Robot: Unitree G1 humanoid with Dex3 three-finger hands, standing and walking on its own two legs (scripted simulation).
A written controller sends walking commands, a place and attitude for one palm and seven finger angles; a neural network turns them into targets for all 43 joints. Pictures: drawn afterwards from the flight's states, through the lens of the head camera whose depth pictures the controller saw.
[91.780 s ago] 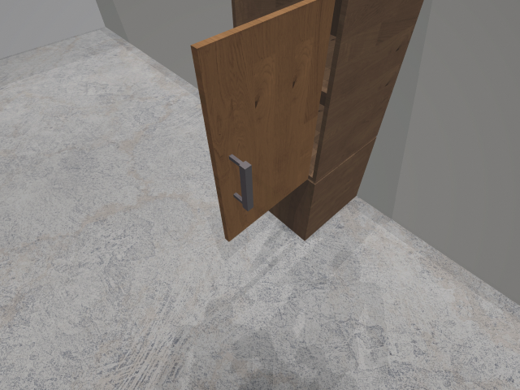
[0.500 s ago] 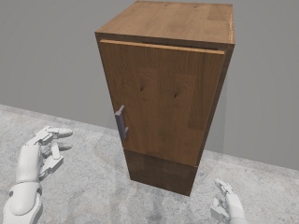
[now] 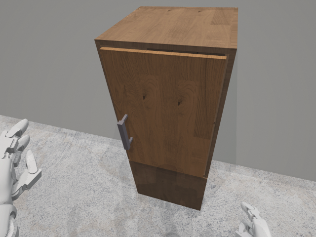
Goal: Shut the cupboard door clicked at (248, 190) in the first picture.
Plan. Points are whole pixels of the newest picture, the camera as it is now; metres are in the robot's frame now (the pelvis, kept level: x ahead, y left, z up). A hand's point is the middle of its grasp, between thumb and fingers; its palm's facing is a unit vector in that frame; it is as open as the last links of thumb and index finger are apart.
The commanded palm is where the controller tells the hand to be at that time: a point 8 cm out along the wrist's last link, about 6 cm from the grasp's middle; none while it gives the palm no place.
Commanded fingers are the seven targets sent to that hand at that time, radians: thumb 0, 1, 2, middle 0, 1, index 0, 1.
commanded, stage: draw the hand back to the body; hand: left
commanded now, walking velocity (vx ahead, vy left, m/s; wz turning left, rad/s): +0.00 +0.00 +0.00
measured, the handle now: (126, 132) +0.53 +0.21 -0.09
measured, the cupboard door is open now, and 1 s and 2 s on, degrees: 0 0 0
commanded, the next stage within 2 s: step back with the hand held close in 0.08 s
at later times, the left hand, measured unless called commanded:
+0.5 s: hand (31, 170) +0.19 +0.28 +0.16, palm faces +0.38 -0.77 -0.51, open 7.4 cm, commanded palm +0.13 +0.32 +0.18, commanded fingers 0.00 0.90 0.90 -0.20 -0.30 -0.20 -0.30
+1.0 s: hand out of the picture +0.11 +0.30 +0.16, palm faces +0.47 -0.76 -0.44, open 7.4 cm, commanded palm +0.06 +0.33 +0.18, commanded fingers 0.00 0.90 0.90 -0.20 -0.30 -0.20 -0.30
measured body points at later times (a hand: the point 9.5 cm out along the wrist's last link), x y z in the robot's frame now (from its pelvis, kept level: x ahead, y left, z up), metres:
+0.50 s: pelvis -0.01 +0.02 +0.00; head +0.00 -0.01 +0.45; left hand +0.16 +0.32 +0.19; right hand +0.17 -0.23 -0.09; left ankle +0.01 +0.13 -0.74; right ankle -0.05 -0.11 -0.74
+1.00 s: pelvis -0.08 +0.03 -0.01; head -0.07 +0.04 +0.44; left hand +0.08 +0.34 +0.19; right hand +0.09 -0.21 -0.09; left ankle +0.01 +0.13 -0.74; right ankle -0.05 -0.11 -0.74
